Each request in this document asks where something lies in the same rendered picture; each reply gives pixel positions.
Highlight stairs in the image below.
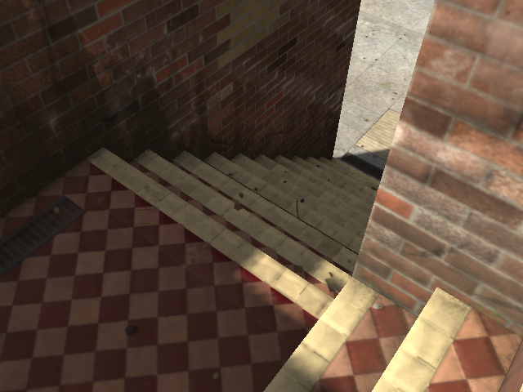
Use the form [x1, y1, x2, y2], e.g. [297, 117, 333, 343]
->
[263, 277, 523, 392]
[129, 149, 380, 299]

